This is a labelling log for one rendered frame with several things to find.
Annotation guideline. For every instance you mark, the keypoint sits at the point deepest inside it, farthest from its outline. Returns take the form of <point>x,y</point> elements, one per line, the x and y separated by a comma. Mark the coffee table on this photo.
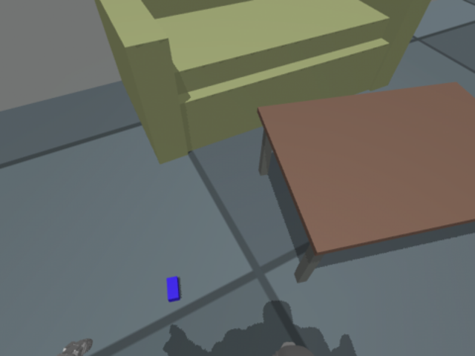
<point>372,167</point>

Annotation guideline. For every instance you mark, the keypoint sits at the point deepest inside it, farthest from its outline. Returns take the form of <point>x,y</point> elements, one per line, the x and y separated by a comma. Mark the sofa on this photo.
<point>196,71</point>

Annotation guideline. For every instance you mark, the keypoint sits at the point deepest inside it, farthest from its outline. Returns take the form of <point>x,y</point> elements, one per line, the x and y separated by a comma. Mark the left robot hand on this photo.
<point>77,348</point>

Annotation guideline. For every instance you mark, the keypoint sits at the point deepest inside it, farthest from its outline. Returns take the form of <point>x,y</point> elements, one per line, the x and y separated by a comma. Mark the small box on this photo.
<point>173,289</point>

